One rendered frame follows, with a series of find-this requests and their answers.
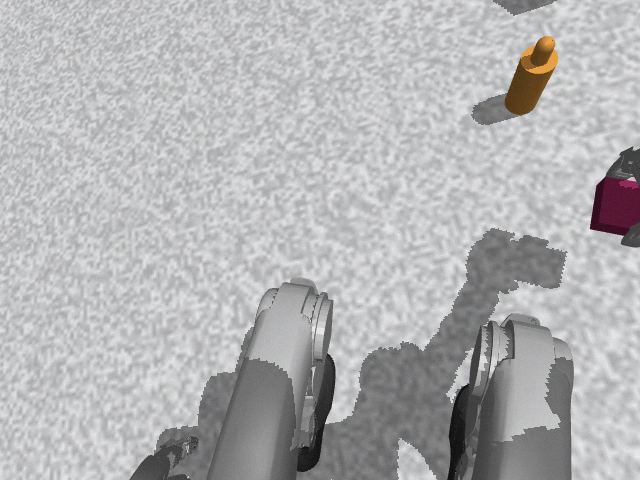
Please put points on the right robot hand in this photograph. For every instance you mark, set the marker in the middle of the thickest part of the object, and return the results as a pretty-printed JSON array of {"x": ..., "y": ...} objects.
[{"x": 626, "y": 166}]

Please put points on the left robot hand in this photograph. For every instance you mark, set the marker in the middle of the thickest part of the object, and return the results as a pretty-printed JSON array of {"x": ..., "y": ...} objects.
[{"x": 169, "y": 454}]

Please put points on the right robot foot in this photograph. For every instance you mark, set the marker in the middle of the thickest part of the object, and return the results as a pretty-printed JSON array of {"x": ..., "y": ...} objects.
[{"x": 457, "y": 432}]

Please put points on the left robot foot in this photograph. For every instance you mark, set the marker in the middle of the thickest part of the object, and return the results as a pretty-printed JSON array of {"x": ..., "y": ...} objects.
[{"x": 308, "y": 457}]

